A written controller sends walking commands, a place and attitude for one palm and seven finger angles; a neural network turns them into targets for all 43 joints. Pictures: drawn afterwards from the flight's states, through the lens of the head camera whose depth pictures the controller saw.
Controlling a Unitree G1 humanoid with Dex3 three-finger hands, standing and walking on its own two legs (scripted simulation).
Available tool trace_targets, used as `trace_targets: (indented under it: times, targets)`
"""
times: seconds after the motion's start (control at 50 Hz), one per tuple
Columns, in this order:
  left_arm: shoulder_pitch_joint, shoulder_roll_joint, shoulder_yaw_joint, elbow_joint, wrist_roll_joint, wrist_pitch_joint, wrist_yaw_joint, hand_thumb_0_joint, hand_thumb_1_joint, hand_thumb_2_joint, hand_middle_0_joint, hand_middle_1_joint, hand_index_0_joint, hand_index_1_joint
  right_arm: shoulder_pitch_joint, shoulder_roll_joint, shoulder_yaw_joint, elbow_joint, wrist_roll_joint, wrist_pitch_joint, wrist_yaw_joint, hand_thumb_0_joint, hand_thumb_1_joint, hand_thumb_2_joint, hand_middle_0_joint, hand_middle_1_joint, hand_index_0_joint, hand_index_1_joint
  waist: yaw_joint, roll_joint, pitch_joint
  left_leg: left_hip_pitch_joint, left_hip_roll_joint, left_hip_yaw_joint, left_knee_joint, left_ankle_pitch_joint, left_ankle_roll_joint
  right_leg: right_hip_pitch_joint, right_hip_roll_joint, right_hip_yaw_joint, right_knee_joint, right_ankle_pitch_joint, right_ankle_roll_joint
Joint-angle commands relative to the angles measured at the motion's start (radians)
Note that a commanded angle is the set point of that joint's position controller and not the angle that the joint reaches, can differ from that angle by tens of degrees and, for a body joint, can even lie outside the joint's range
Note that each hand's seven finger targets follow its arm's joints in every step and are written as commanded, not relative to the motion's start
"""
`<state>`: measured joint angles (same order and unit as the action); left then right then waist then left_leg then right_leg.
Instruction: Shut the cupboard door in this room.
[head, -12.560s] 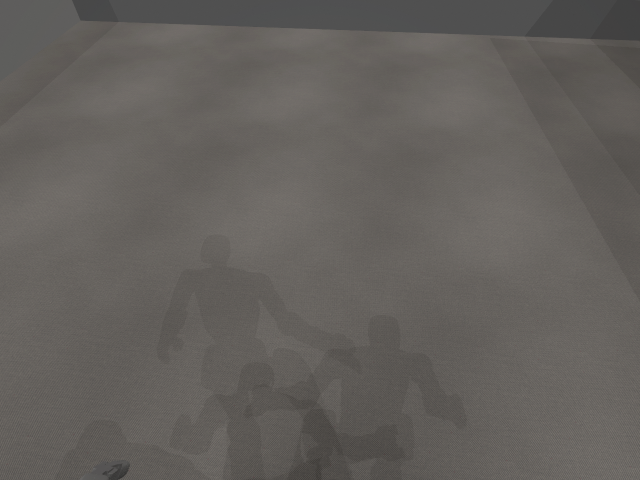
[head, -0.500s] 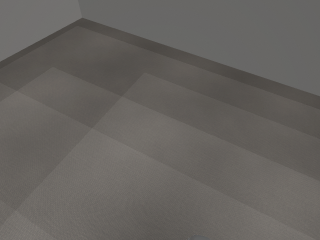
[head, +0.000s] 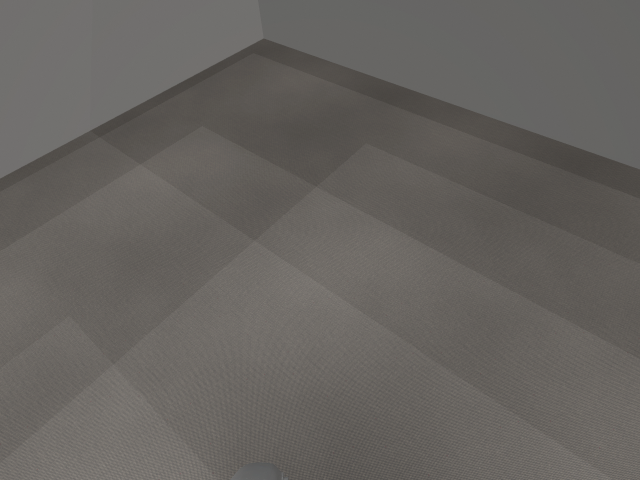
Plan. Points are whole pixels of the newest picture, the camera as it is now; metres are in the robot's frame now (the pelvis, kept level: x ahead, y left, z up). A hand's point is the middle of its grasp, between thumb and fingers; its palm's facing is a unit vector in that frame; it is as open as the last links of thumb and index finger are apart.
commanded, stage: turn or walk to find it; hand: left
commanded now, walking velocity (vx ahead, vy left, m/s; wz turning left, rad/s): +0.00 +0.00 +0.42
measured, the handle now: out of the picture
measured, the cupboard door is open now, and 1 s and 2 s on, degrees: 77 77 77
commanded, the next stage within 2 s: none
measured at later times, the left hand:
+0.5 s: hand out of the picture +0.01 +0.26 -0.16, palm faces +0.23 -0.94 -0.25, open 7.4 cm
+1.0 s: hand out of the picture -0.09 +0.20 -0.17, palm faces +0.44 -0.87 -0.24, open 7.4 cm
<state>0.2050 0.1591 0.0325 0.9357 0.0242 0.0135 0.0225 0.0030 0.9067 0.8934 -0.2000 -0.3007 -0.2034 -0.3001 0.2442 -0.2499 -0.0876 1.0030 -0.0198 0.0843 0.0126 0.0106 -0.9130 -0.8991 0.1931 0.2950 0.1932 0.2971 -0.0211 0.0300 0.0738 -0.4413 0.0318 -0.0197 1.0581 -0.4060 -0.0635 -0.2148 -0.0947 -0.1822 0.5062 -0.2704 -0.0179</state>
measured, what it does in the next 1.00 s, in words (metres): steps on the spot, turning left: left foot, then right foot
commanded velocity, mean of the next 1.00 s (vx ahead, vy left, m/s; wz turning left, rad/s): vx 0.00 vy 0.00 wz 0.42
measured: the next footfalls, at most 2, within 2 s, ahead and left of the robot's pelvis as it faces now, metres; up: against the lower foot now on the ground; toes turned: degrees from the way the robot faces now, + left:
left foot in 0.18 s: +0.00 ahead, +0.15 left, +0.00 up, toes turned +9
right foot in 0.62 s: +0.04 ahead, -0.08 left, +0.00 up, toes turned +11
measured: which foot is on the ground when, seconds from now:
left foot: up 0.00-0.16, down 0.18-0.64, up 0.66-1.00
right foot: down 0.00-0.18, up 0.20-0.60, down 0.62-1.00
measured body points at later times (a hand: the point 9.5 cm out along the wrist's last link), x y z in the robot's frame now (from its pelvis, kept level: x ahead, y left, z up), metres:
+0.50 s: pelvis -0.02 +0.04 +0.00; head +0.01 +0.06 +0.45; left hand +0.00 +0.31 -0.15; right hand +0.11 -0.18 -0.14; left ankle -0.04 +0.15 -0.74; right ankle +0.00 -0.10 -0.69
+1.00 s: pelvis -0.05 +0.01 +0.00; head -0.01 +0.01 +0.45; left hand -0.11 +0.24 -0.15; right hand +0.10 -0.21 -0.16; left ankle -0.13 +0.13 -0.70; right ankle +0.00 -0.09 -0.74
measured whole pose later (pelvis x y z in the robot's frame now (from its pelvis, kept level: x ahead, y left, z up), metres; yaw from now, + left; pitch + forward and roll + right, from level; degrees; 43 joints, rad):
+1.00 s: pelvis -0.05 +0.01 +0.00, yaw +25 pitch -1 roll +1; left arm 0.24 0.18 0.04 0.96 0.03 0.01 0.02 0.00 0.91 0.89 -0.20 -0.30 -0.20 -0.30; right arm 0.20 -0.24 -0.07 1.01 -0.01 0.08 0.01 0.01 -0.91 -0.90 0.19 0.29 0.19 0.30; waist 0.01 0.00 0.09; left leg -0.35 0.04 0.01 0.87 -0.46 -0.06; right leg -0.23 -0.12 -0.22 0.53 -0.27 -0.01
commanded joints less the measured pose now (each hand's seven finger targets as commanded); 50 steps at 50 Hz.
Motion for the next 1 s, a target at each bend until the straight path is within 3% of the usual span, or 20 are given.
trace_targets:
  times: [0.0,0.06,0.12,0.14,0.16,0.18,0.2,0.24,0.3,0.44,0.52,0.56,0.58,0.6,0.62,0.64,0.68,0.74,0.9,0.98]
  targets:
    - [0.071,0.247,0.061,-0.032,0.006,-0.019,0.008,0.000,0.900,0.900,-0.200,-0.300,-0.200,-0.300,-0.095,-0.036,0.007,-0.094,0.006,-0.035,0.002,0.000,-0.900,-0.900,0.200,0.300,0.200,0.300,0.070,-0.217,-0.068,-0.021,0.001,0.055,-0.168,-0.064,-0.002,0.121,-0.263,0.168,-0.160,0.341,-0.125]
    - [0.070,0.266,0.071,-0.021,0.009,-0.014,0.007,0.000,0.900,0.900,-0.200,-0.300,-0.200,-0.300,-0.080,-0.032,0.017,-0.093,0.013,-0.051,-0.003,0.000,-0.900,-0.900,0.200,0.300,0.200,0.300,0.064,-0.247,-0.115,0.050,-0.006,0.091,-0.348,-0.063,0.010,0.165,-0.271,0.145,-0.085,0.451,-0.121]
    - [0.044,0.245,0.068,-0.013,-0.007,-0.002,0.003,0.000,0.900,0.900,-0.200,-0.300,-0.200,-0.300,0.004,-0.064,0.012,-0.070,0.011,-0.067,-0.003,0.000,-0.900,-0.900,0.200,0.300,0.200,0.300,0.005,-0.139,-0.147,0.302,0.008,0.083,-0.675,0.215,0.033,0.026,-0.219,0.056,0.084,0.334,-0.018]
    - [0.069,0.191,0.062,-0.040,-0.015,0.007,0.000,0.000,0.900,0.900,-0.200,-0.300,-0.200,-0.300,0.025,-0.158,-0.008,-0.076,0.001,-0.079,-0.006,0.000,-0.900,-0.900,0.200,0.300,0.200,0.300,-0.004,0.112,-0.170,0.442,0.204,-0.169,-0.737,0.409,0.107,-0.188,-0.111,0.000,0.263,0.042,0.054]
    - [0.017,0.142,0.039,-0.074,-0.010,0.013,-0.004,0.000,0.900,0.900,-0.200,-0.300,-0.200,-0.300,0.060,-0.232,-0.024,-0.072,0.001,-0.072,-0.011,0.000,-0.900,-0.900,0.200,0.300,0.200,0.300,-0.031,0.283,-0.130,0.433,0.371,-0.328,-0.745,0.678,0.214,-0.337,-0.032,0.026,0.422,-0.361,0.091]
    - [-0.053,0.157,0.039,-0.074,-0.005,0.029,0.005,0.000,0.900,0.900,-0.200,-0.300,-0.200,-0.300,0.079,-0.218,-0.022,-0.051,-0.002,-0.072,-0.022,0.000,-0.900,-0.900,0.200,0.300,0.200,0.300,-0.058,0.255,-0.123,0.348,0.359,-0.313,-0.756,0.611,0.234,-0.315,-0.033,0.119,0.521,-0.349,0.084]
    - [-0.082,0.156,0.045,-0.068,-0.009,0.031,0.002,0.000,0.900,0.900,-0.200,-0.300,-0.200,-0.300,0.039,-0.197,-0.017,-0.058,-0.004,-0.069,-0.032,0.000,-0.900,-0.900,0.200,0.300,0.200,0.300,-0.041,0.243,-0.073,0.304,0.315,-0.296,-0.753,0.566,0.237,-0.343,-0.030,0.146,0.577,-0.294,0.082]
    - [-0.035,0.160,0.047,-0.034,-0.007,0.023,-0.012,0.000,0.900,0.900,-0.200,-0.300,-0.200,-0.300,-0.057,-0.152,0.001,-0.082,-0.003,-0.076,-0.035,0.000,-0.900,-0.900,0.200,0.300,0.200,0.300,0.009,0.142,-0.062,0.311,0.243,-0.202,-0.733,0.584,0.219,-0.345,-0.028,0.155,0.608,-0.177,0.090]
    - [-0.015,0.160,0.041,-0.024,-0.011,0.018,-0.013,0.000,0.900,0.900,-0.200,-0.300,-0.200,-0.300,-0.042,-0.149,0.001,-0.085,0.003,-0.084,-0.035,0.000,-0.900,-0.900,0.200,0.300,0.200,0.300,0.008,0.104,-0.111,0.396,0.209,-0.154,-0.698,0.738,0.218,-0.333,-0.011,0.150,0.569,-0.146,0.105]
    - [-0.068,0.148,0.035,-0.062,-0.014,0.019,-0.006,0.000,0.900,0.900,-0.200,-0.300,-0.200,-0.300,-0.021,-0.153,-0.012,-0.092,-0.004,-0.073,-0.029,0.000,-0.900,-0.900,0.200,0.300,0.200,0.300,-0.012,0.118,-0.101,0.366,0.211,-0.237,-0.697,0.653,0.240,-0.271,0.018,0.156,0.406,-0.181,0.106]
    - [-0.027,0.144,0.034,-0.064,-0.018,0.010,-0.003,0.000,0.900,0.900,-0.200,-0.300,-0.200,-0.300,-0.054,-0.152,-0.018,-0.110,-0.008,-0.064,-0.025,0.000,-0.900,-0.900,0.200,0.300,0.200,0.300,0.006,0.135,-0.094,0.251,0.183,-0.286,-0.669,0.603,0.225,-0.112,0.054,0.134,0.196,-0.142,0.087]
    - [0.042,0.148,0.040,-0.049,-0.017,-0.001,-0.002,0.000,0.900,0.900,-0.200,-0.300,-0.200,-0.300,-0.075,-0.146,-0.020,-0.118,-0.003,-0.061,-0.023,0.000,-0.900,-0.900,0.200,0.300,0.200,0.300,0.043,0.107,-0.121,0.186,0.142,-0.273,-0.617,0.518,0.189,0.020,0.060,0.118,0.009,0.007,0.082]
    - [0.073,0.174,0.044,-0.043,-0.013,-0.010,0.002,0.000,0.900,0.900,-0.200,-0.300,-0.200,-0.300,-0.067,-0.121,-0.018,-0.122,0.004,-0.063,-0.020,0.000,-0.900,-0.900,0.200,0.300,0.200,0.300,0.056,0.050,-0.137,0.117,0.097,-0.249,-0.553,0.418,0.147,0.128,0.018,0.148,-0.121,0.089,0.074]
    - [0.088,0.247,0.059,-0.046,0.001,-0.021,0.010,0.000,0.900,0.900,-0.200,-0.300,-0.200,-0.300,-0.041,-0.062,-0.009,-0.134,0.013,-0.065,-0.014,0.000,-0.900,-0.900,0.200,0.300,0.200,0.300,0.057,-0.170,-0.153,-0.049,-0.010,-0.131,-0.392,0.176,0.081,0.254,-0.181,0.341,-0.185,0.133,0.012]
    - [0.092,0.304,0.067,-0.060,0.006,-0.021,0.011,0.000,0.900,0.900,-0.200,-0.300,-0.200,-0.300,-0.063,-0.042,-0.006,-0.160,0.009,-0.062,-0.012,0.000,-0.900,-0.900,0.200,0.300,0.200,0.300,0.071,-0.292,-0.112,-0.127,-0.103,-0.035,-0.179,-0.170,0.040,0.191,-0.375,0.496,-0.217,0.269,-0.100]
    - [0.068,0.281,0.072,-0.070,-0.007,-0.025,0.014,0.000,0.900,0.900,-0.200,-0.300,-0.200,-0.300,-0.059,-0.085,-0.017,-0.140,-0.002,-0.040,-0.017,0.000,-0.900,-0.900,0.200,0.300,0.200,0.300,0.067,-0.304,-0.106,-0.093,-0.057,-0.098,-0.018,-0.177,0.045,0.067,-0.379,0.500,-0.253,0.189,-0.137]
    - [-0.032,0.221,0.055,-0.090,-0.007,-0.022,0.011,0.000,0.900,0.900,-0.200,-0.300,-0.200,-0.300,-0.046,-0.080,-0.023,-0.104,-0.003,-0.030,-0.005,0.000,-0.900,-0.900,0.200,0.300,0.200,0.300,0.016,-0.171,-0.025,-0.104,-0.033,-0.086,0.146,-0.054,0.039,-0.016,-0.272,0.361,-0.242,0.109,-0.117]
    - [-0.063,0.181,0.044,-0.100,-0.005,-0.029,0.012,0.000,0.900,0.900,-0.200,-0.300,-0.200,-0.300,0.011,-0.061,-0.015,-0.072,-0.004,-0.026,0.005,0.000,-0.900,-0.900,0.200,0.300,0.200,0.300,-0.005,-0.184,-0.043,-0.094,-0.012,-0.040,0.168,0.045,0.011,0.019,-0.209,0.211,-0.216,0.185,-0.086]
    - [0.081,0.240,0.059,-0.032,0.006,-0.023,0.010,0.000,0.900,0.900,-0.200,-0.300,-0.200,-0.300,-0.099,-0.036,0.009,-0.085,0.006,-0.034,0.001,0.000,-0.900,-0.900,0.200,0.300,0.200,0.300,0.069,-0.206,-0.074,-0.019,0.001,0.044,-0.142,-0.060,-0.004,0.126,-0.261,0.167,-0.159,0.381,-0.126]
    - [0.073,0.265,0.070,-0.015,0.008,-0.014,0.008,0.000,0.900,0.900,-0.200,-0.300,-0.200,-0.300,-0.084,-0.028,0.019,-0.088,0.013,-0.049,-0.004,0.000,-0.900,-0.900,0.200,0.300,0.200,0.300,0.060,-0.235,-0.106,0.079,-0.010,0.094,-0.354,-0.052,0.013,0.135,-0.271,0.142,-0.091,0.429,-0.120]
